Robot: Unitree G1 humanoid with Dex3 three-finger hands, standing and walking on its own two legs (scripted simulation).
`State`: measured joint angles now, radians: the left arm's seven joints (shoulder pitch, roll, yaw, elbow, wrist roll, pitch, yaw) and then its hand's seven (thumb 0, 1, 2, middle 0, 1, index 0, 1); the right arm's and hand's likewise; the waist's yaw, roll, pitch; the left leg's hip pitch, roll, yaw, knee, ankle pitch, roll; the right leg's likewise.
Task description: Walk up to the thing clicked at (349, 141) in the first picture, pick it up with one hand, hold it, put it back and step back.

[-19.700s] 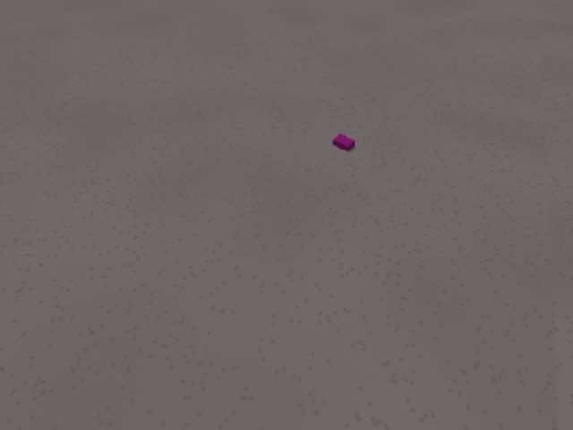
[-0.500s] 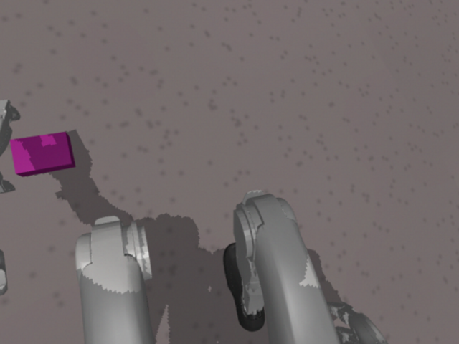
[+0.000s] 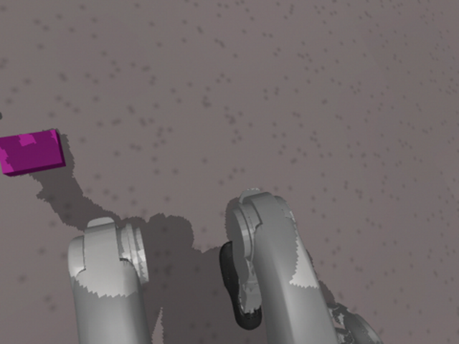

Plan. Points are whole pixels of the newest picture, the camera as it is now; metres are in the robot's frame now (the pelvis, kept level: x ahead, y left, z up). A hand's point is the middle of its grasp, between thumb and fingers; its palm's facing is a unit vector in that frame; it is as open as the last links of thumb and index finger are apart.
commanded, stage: rise first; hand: left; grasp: from above
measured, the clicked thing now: (32, 152) +0.47 +0.30 -0.30
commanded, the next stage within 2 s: approach in 0.78 s
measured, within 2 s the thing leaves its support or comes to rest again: neither
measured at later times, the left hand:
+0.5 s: hand out of the picture +0.44 +0.35 -0.18, palm faces -0.43 -0.10 -0.90, open 13.6 cm
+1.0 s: hand out of the picture +0.44 +0.34 -0.18, palm faces -0.42 -0.08 -0.90, open 13.7 cm
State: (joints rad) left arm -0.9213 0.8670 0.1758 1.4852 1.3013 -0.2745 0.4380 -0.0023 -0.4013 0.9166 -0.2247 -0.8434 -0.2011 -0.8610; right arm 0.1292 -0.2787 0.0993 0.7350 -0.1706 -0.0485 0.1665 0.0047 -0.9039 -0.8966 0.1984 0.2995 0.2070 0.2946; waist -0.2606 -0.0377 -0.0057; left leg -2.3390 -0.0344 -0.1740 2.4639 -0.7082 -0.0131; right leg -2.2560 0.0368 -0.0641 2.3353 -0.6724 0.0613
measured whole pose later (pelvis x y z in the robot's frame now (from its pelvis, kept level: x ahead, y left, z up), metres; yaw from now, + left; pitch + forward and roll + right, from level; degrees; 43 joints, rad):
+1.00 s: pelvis +0.00 +0.00 +0.00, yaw +0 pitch +33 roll -11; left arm -0.92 0.86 0.13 1.44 1.30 -0.29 0.42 0.00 -0.45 0.95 -0.19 -0.91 -0.17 -0.93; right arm 0.15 -0.28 0.10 0.73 -0.17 -0.05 0.17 0.01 -0.90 -0.89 0.20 0.30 0.21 0.29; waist -0.26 -0.04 -0.02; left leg -2.34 -0.04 -0.17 2.46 -0.70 -0.02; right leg -2.26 0.03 -0.06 2.33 -0.67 0.06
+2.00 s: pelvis +0.00 +0.00 +0.00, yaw -1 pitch +32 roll -13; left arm -1.06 0.87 0.09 1.61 1.37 -0.26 0.49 0.00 -0.53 1.01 -0.10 -0.98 -0.09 -0.99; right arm 0.12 -0.31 0.16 0.66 -0.19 -0.07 0.18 0.00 -0.90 -0.89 0.20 0.30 0.21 0.29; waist -0.34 -0.07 0.02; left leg -2.35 -0.04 -0.19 2.48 -0.70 -0.01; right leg -2.25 0.03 -0.09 2.33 -0.66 0.04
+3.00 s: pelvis -0.01 +0.01 -0.02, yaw -6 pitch +27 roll -16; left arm -1.08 1.03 0.10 1.79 1.33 -0.24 0.66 0.00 -0.52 1.01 -0.10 -0.97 -0.07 -0.98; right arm 0.09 -0.34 0.30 0.65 -0.27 -0.23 0.26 0.00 -0.90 -0.90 0.20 0.30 0.21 0.29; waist -0.40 -0.15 0.16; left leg -2.34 -0.02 -0.26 2.57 -0.72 0.01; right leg -2.23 0.07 -0.14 2.35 -0.64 0.07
